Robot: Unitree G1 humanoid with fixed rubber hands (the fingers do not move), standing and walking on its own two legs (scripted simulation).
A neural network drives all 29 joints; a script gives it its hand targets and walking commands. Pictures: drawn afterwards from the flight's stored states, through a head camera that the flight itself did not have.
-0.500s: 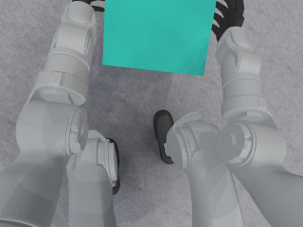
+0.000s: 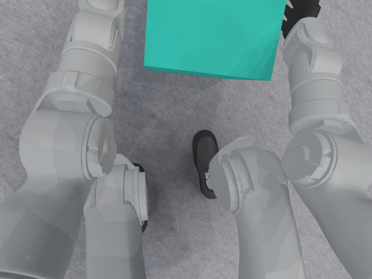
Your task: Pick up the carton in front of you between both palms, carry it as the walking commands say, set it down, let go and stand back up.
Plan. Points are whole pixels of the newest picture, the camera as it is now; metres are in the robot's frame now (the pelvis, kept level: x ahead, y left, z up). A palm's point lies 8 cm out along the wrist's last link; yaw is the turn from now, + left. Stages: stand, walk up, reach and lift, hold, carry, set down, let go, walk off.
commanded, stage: set down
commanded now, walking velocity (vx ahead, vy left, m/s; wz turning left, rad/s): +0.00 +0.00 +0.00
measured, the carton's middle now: (202, 23) +0.54 -0.09 -0.24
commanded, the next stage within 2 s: let go in 1.80 s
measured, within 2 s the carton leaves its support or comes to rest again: rests again in 0.14 s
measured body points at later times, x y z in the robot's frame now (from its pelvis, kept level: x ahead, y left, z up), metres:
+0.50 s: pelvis +0.01 +0.00 +0.00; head +0.38 +0.04 +0.25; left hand +0.58 +0.06 -0.19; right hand +0.52 -0.25 -0.16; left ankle +0.08 +0.10 -0.35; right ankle +0.15 -0.13 -0.35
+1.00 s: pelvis -0.01 -0.01 +0.02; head +0.34 +0.00 +0.29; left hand +0.60 +0.10 -0.12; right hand +0.49 -0.25 -0.12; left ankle +0.08 +0.10 -0.35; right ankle +0.15 -0.13 -0.35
